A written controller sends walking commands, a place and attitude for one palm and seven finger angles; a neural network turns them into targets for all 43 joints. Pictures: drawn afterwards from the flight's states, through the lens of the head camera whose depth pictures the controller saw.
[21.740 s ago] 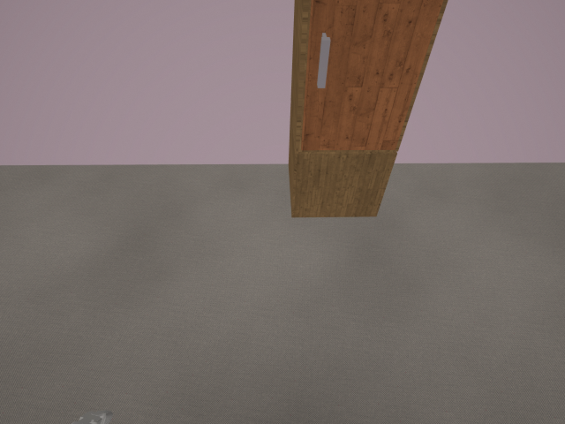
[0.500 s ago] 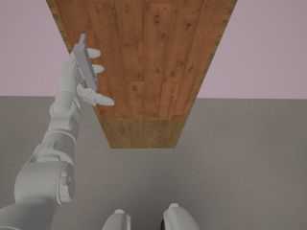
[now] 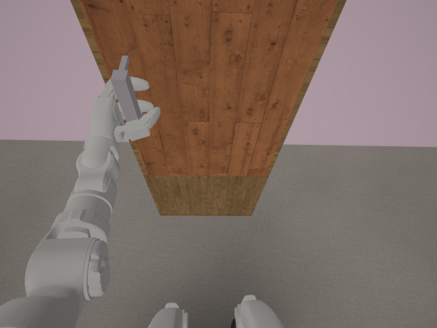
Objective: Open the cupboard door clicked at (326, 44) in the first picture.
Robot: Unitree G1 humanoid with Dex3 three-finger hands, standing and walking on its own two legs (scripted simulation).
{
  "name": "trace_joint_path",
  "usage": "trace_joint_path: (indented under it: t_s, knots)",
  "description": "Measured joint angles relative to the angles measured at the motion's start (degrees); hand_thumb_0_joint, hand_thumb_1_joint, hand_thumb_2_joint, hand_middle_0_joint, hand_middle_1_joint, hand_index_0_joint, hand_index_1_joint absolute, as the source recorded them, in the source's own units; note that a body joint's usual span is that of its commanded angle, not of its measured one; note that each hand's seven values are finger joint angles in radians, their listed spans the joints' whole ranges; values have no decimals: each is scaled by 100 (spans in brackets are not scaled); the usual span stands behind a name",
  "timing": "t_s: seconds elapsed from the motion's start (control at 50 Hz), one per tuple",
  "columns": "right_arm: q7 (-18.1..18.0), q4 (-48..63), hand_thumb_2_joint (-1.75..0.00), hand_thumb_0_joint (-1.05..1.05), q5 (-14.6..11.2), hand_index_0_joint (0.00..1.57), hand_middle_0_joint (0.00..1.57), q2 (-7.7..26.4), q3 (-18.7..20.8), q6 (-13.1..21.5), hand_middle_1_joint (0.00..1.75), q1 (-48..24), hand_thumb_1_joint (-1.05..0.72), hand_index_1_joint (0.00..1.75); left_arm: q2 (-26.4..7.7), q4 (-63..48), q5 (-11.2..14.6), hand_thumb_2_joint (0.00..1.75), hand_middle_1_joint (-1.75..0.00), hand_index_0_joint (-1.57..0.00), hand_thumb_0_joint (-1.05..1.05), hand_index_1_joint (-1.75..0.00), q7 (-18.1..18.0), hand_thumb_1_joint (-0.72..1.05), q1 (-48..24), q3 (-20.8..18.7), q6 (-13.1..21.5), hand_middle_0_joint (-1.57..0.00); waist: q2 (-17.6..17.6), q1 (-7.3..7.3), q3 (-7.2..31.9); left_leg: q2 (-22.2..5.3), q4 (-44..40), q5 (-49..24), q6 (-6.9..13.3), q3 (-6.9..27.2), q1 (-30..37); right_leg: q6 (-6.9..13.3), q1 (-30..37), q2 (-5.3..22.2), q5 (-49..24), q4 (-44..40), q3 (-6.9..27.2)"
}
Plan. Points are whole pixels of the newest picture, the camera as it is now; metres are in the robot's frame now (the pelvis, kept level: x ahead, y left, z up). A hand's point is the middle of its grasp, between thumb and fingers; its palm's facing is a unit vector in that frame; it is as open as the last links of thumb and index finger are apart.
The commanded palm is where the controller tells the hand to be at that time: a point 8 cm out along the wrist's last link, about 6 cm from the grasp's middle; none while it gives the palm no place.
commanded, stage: close the thumb around the handle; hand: left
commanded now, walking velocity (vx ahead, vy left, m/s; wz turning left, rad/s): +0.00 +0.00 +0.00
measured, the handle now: (131, 98) +0.52 +0.15 +0.08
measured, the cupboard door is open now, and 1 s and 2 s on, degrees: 0 30 40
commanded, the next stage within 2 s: pull the door open along its arc in 0.20 s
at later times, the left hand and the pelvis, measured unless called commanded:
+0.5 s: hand (142, 122) +0.47 +0.12 +0.08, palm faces -0.06 -1.00 -0.01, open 5.7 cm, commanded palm +0.42 +0.18 +0.08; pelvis +0.00 +0.00 +0.00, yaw -1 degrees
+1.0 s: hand (177, 198) +0.31 +0.05 +0.08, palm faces +0.27 -0.96 +0.04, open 6.0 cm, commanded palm +0.25 +0.10 +0.08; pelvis +0.02 -0.01 +0.01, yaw +1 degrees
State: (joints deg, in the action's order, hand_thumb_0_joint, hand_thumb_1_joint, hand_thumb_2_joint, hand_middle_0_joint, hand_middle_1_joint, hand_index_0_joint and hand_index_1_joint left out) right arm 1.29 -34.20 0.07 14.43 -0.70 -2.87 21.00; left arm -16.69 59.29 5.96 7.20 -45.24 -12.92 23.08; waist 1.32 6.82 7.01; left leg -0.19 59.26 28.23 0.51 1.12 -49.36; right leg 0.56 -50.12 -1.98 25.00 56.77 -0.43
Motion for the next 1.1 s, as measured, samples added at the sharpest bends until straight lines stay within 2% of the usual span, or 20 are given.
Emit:
trace_joint_path:
  t_s: [0.14,0.34,0.44,0.6,0.72,0.76,0.82,0.86,0.96,0.98,1.02,1.1]
  knots:
    - [-9,-4,-90,0,0,21,20,-3,1,5,30,-18,-90,30,1,37,13,83,-134,-37,1,-134,20,72,-35,13,23,-38,-11,2,-6,5,5,-4,-3,14,-10,1,-2,5,-2,-1,-13]
    - [-30,-36,-90,0,8,21,20,14,-13,-13,30,-21,-91,30,-21,187,-32,83,-135,-36,1,-135,28,72,-165,-43,70,-38,-25,23,-13,13,53,-10,-4,31,-74,5,-60,12,-1,46,-30]
    - [-20,55,-90,0,-10,21,20,19,-5,-63,30,18,-91,30,-40,-44,13,82,-135,-36,1,-135,52,72,20,-83,-9,-38,-25,35,-7,-11,3,-24,-6,-20,-30,8,-45,-12,-29,12,20]
    - [36,282,-90,0,-88,20,20,-2,41,-135,30,124,-91,30,220,-1322,236,75,-135,-36,1,-135,60,71,1209,45,-222,-37,-5,-72,50,-63,-299,-47,6,-156,380,3,288,-65,-78,-233,160]
    - [70,474,-90,1,-137,20,20,-45,74,-93,30,43,-91,30,597,-2789,340,72,-135,-35,1,-135,-3,69,2604,501,-316,-36,-4,-217,74,-52,-545,-70,2,-179,787,2,674,-54,-80,-434,188]
    - [76,502,-90,1,-115,20,20,-73,100,-33,30,-38,-91,30,836,-3286,377,71,-135,-36,2,-135,-310,68,3026,733,-398,-36,-10,-312,77,-48,-586,-67,-6,-174,890,4,776,-49,-68,-468,184]
    - [130,526,-90,1,-18,20,20,-116,115,84,30,-232,-91,30,1327,-3988,202,72,-135,-37,3,-135,-1129,67,3602,1119,-475,-35,-12,-423,77,-17,-579,-50,-17,-131,969,8,870,-17,-23,-448,142]
    - [189,547,-90,1,70,20,20,-161,115,136,30,-394,-91,30,1639,-4413,-21,72,-135,-37,4,-135,-1708,67,3974,1408,-523,-34,-26,-484,90,7,-538,-26,-25,-103,988,16,892,7,28,-385,114]
    - [294,668,-90,1,249,20,20,-293,96,166,30,-767,-91,30,2229,-5255,-781,74,-135,-38,3,-135,-3011,67,4818,2254,-816,-32,2,-616,129,53,-386,57,-60,2,1013,58,944,54,169,-205,6]
    - [293,683,-90,1,276,20,20,-325,86,160,30,-832,-91,30,2302,-5366,-917,75,-135,-38,2,-135,-3209,67,4954,2412,-899,-32,12,-639,136,58,-364,71,-70,26,1030,69,969,60,194,-180,-17]
    - [266,694,-90,1,311,20,20,-415,44,137,30,-962,-91,30,2190,-5556,-1092,75,-135,-37,1,-135,-3470,67,5159,2740,-1081,-32,18,-658,148,60,-351,88,-97,67,1094,101,1035,62,233,-148,-59]
    - [204,728,-90,1,281,20,20,-570,-69,106,30,-1115,-91,30,2026,-5874,-1076,73,-135,-36,1,-135,-3587,66,5513,3021,-1408,-34,50,-632,147,32,-424,86,-166,163,1311,174,1272,36,259,-213,-154]
